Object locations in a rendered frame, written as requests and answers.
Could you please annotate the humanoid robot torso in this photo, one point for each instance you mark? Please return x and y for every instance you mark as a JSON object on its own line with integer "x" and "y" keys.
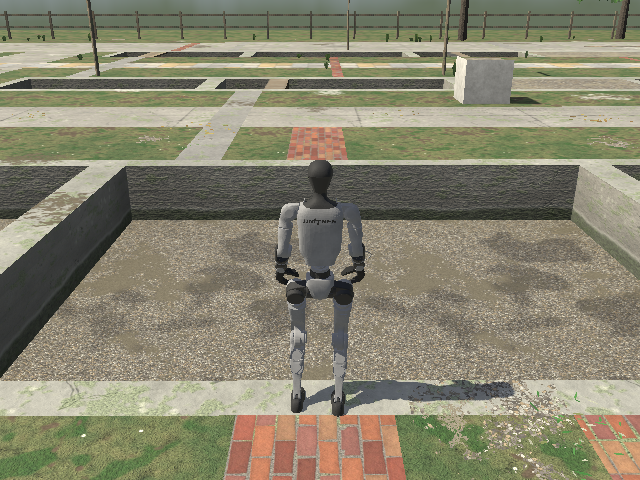
{"x": 320, "y": 238}

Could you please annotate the robot left upper arm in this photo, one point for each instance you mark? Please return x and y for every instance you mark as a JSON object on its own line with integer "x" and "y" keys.
{"x": 288, "y": 213}

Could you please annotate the robot left hand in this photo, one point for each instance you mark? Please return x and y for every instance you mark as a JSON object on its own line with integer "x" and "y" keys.
{"x": 288, "y": 271}

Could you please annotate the robot right forearm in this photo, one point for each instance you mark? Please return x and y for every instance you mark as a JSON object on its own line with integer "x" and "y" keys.
{"x": 358, "y": 262}

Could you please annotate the robot right upper arm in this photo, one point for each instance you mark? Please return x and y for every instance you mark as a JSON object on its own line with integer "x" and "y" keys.
{"x": 352, "y": 214}

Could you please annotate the robot left forearm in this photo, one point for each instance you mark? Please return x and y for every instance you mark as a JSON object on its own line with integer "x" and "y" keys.
{"x": 281, "y": 263}

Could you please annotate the robot right hand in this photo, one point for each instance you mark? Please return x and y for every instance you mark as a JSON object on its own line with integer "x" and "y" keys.
{"x": 351, "y": 269}

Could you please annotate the robot right shin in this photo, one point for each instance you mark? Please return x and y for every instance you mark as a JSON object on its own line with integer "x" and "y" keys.
{"x": 339, "y": 368}

